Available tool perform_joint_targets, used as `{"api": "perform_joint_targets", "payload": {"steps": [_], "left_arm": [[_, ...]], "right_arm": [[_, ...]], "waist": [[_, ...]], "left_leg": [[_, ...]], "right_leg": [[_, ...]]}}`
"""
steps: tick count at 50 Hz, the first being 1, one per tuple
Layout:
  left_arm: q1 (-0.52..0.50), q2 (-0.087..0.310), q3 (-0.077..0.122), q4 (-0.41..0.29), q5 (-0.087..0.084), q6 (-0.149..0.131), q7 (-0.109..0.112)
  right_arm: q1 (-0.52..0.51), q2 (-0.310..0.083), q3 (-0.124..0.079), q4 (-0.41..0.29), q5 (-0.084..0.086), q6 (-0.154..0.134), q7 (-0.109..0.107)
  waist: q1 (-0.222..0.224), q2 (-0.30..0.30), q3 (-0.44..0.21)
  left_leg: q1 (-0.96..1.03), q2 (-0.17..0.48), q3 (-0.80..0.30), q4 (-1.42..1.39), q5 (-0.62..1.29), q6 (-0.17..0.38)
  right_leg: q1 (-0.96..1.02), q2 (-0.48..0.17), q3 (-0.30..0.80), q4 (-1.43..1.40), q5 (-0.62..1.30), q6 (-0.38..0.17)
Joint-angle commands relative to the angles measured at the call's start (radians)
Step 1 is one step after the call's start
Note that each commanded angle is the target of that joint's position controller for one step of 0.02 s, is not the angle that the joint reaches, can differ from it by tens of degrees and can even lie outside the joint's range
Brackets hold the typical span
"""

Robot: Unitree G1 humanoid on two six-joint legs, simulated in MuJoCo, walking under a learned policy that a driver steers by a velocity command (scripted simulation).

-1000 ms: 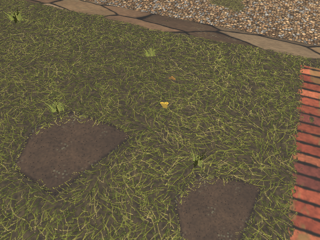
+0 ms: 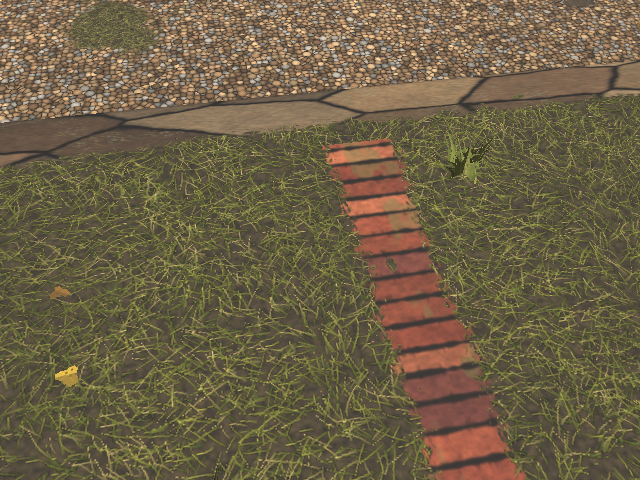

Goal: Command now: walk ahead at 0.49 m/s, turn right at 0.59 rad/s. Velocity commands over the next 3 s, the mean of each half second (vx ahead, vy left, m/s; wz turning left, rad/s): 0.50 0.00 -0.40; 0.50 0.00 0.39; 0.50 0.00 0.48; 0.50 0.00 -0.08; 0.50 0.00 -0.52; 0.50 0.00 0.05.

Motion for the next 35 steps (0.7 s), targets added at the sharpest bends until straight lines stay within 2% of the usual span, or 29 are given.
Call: {"api": "perform_joint_targets", "payload": {"steps": [1,4,6,10,12,13,14,15,16,17,18,19,20,21,22,24,26,29,32,35], "left_arm": [[-0.019,0.0,-0.009,-0.072,0.0,0.002,-0.016],[-0.124,-0.018,-0.023,-0.105,-0.007,-0.005,-0.026],[-0.206,-0.025,-0.031,-0.131,-0.008,-0.009,-0.035],[-0.295,-0.017,-0.034,-0.168,-0.002,-0.009,-0.039],[-0.268,-0.004,-0.027,-0.164,0.004,-0.008,-0.03],[-0.206,0.006,-0.021,-0.147,0.008,-0.012,-0.024],[-0.076,0.026,-0.008,-0.106,0.013,-0.021,-0.016],[0.102,0.071,0.013,-0.046,0.025,-0.029,0.0],[0.175,0.176,0.038,-0.039,0.03,-0.032,0.019],[0.228,0.198,0.042,-0.043,-0.007,-0.022,0.031],[0.186,0.168,0.037,-0.022,-0.015,-0.017,0.043],[0.126,0.119,0.024,-0.012,-0.021,-0.027,0.047],[0.08,0.078,0.011,-0.005,-0.019,-0.038,0.045],[0.05,0.05,0.0,0.003,-0.023,-0.049,0.045],[0.037,0.03,-0.007,0.007,-0.023,-0.06,0.043],[0.064,0.036,-0.008,0.032,-0.027,-0.081,0.041],[0.088,0.045,-0.006,0.053,-0.027,-0.091,0.041],[0.122,0.031,-0.013,0.077,-0.026,-0.096,0.043],[0.14,0.027,-0.02,0.095,-0.026,-0.101,0.05],[0.198,0.037,-0.023,0.13,-0.025,-0.098,0.065]], "right_arm": [[0.018,-0.076,-0.011,-0.035,0.002,-0.024,0.004],[0.044,-0.082,-0.01,-0.017,0.001,-0.02,0.005],[0.074,-0.099,-0.011,-0.005,0.002,-0.016,0.0],[0.143,-0.133,-0.017,0.032,0.0,0.006,-0.016],[0.157,-0.16,-0.021,0.048,-0.001,0.022,-0.024],[0.169,-0.172,-0.022,0.059,-0.002,0.031,-0.027],[0.171,-0.18,-0.02,0.062,0.001,0.04,-0.028],[0.159,-0.169,-0.014,0.048,0.002,0.042,-0.026],[0.188,-0.054,0.016,-0.02,0.019,0.035,-0.007],[0.152,-0.11,0.0,-0.04,0.021,0.032,-0.001],[0.034,-0.132,-0.008,-0.058,0.022,0.032,-0.002],[0.014,-0.104,0.004,-0.058,0.031,0.022,0.001],[0.035,-0.092,0.005,-0.033,0.023,0.026,0.004],[0.072,-0.083,0.005,-0.013,0.004,0.044,0.009],[0.114,-0.071,0.005,0.013,-0.006,0.062,0.016],[0.115,-0.061,-0.001,0.022,-0.006,0.08,0.029],[0.05,-0.055,-0.005,0.01,-0.003,0.085,0.035],[-0.056,-0.054,-0.006,-0.017,-0.001,0.083,0.036],[-0.142,-0.036,0.005,-0.04,-0.005,0.076,0.042],[-0.244,-0.025,0.017,-0.08,-0.012,0.072,0.051]], "waist": [[0.023,0.117,0.014],[0.006,0.118,0.032],[-0.017,0.123,0.046],[-0.044,0.124,0.069],[-0.022,0.145,0.036],[0.005,0.155,-0.006],[0.061,0.146,-0.079],[0.14,0.099,-0.18],[0.124,-0.111,-0.32],[0.144,-0.111,-0.403],[0.138,0.003,-0.258],[0.099,0.019,-0.148],[0.049,0.064,-0.089],[0.009,0.05,-0.056],[-0.009,0.031,-0.053],[-0.021,0.016,-0.033],[-0.01,0.003,0.006],[0.013,-0.004,0.049],[0.03,-0.006,0.066],[0.062,0.001,0.091]], "left_leg": [[0.043,0.292,-0.173,-0.208,0.206,0.116],[0.051,0.258,-0.062,-0.197,0.285,0.09],[0.065,0.259,-0.017,-0.193,0.309,0.079],[0.2,0.296,0.028,-0.139,0.426,0.067],[0.257,0.305,0.068,-0.014,0.727,0.055],[0.265,0.309,0.08,0.101,0.865,0.053],[0.224,0.304,0.096,0.273,0.882,0.046],[0.06,0.282,0.106,0.507,0.697,0.025],[-0.334,0.184,0.105,0.86,0.003,-0.024],[-0.503,0.045,-0.044,1.069,-0.356,-0.043],[-0.588,0.108,-0.13,1.069,-0.229,-0.031],[-0.55,0.133,-0.141,0.995,-0.158,-0.023],[-0.48,0.16,-0.154,0.905,-0.13,-0.021],[-0.411,0.167,-0.163,0.856,-0.12,-0.026],[-0.357,0.16,-0.171,0.834,-0.105,-0.029],[-0.364,0.139,-0.179,0.814,-0.064,-0.028],[-0.434,0.134,-0.189,0.775,0.016,-0.028],[-0.52,0.122,-0.191,0.666,0.128,-0.03],[-0.516,0.11,-0.148,0.509,0.224,-0.023],[-0.517,0.099,-0.079,0.38,0.227,0.001]], "right_leg": [[-0.12,-0.048,0.028,-0.037,0.105,0.012],[-0.096,-0.042,-0.024,-0.21,0.229,0.013],[-0.055,-0.037,-0.074,-0.329,0.262,0.004],[-0.023,-0.011,-0.141,-0.471,0.149,-0.033],[0.065,0.05,-0.182,-0.513,0.038,-0.069],[0.156,0.089,-0.188,-0.536,-0.01,-0.091],[0.323,0.127,-0.181,-0.594,-0.004,-0.119],[0.591,0.086,-0.092,-0.633,0.003,-0.156],[0.946,-0.243,0.362,-0.656,-0.101,-0.256],[1.0,-0.396,0.726,-0.814,0.029,-0.332],[0.917,-0.339,0.501,-0.807,0.17,-0.282],[0.756,-0.302,0.357,-0.822,0.307,-0.247],[0.636,-0.25,0.253,-0.85,0.364,-0.191],[0.544,-0.213,0.177,-0.879,0.393,-0.159],[0.491,-0.193,0.123,-0.909,0.387,-0.138],[0.468,-0.175,0.065,-0.947,0.423,-0.125],[0.473,-0.164,0.008,-0.984,0.403,-0.105],[0.51,-0.152,-0.057,-1.009,0.402,-0.083],[0.55,-0.153,-0.119,-1.009,0.451,-0.07],[0.636,-0.182,-0.159,-0.995,0.529,-0.065]]}}
Next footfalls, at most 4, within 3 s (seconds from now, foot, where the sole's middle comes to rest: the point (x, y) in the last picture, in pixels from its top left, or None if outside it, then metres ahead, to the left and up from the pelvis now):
0.30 right None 0.31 -0.13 -0.78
0.86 left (325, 415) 0.62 -0.01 -0.78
1.38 right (363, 289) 0.96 -0.12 -0.78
1.88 left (254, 243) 1.11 0.16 -0.78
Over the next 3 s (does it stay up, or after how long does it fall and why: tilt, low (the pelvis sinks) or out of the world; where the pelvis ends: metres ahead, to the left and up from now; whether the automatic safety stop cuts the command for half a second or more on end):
stays up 1.55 0.07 -0.02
